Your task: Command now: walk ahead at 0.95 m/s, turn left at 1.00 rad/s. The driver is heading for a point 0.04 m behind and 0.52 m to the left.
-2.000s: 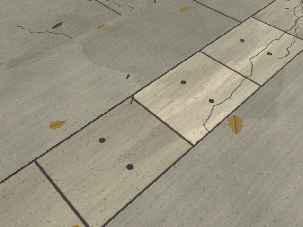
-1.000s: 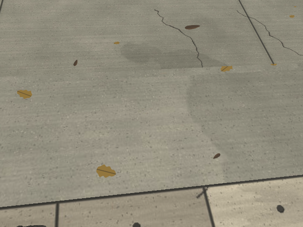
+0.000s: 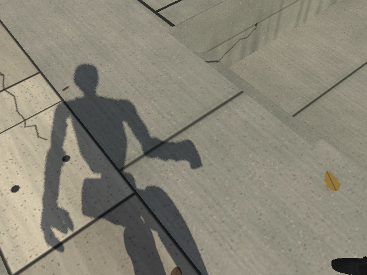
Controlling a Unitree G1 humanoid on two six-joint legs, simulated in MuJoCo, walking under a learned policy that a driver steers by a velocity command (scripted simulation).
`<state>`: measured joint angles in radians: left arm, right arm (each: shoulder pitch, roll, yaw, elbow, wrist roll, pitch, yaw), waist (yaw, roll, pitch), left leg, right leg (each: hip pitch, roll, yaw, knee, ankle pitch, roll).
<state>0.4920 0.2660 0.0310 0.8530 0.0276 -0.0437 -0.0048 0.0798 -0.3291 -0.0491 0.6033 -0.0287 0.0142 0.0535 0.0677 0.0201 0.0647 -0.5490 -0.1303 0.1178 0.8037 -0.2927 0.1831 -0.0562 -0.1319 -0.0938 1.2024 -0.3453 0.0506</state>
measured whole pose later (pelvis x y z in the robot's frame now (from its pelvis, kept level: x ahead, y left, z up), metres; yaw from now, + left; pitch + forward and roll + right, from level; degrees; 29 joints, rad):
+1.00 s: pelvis +0.59 +0.21 +0.05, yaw +57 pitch +1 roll -1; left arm 0.14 0.31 0.03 0.64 0.05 -0.01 -0.05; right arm 0.45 -0.30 -0.04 0.74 -0.02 -0.02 0.02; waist -0.06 -0.04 0.01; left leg -0.08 -0.10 -0.08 0.40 -0.34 0.12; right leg -0.61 -0.12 0.01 0.99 -0.28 0.08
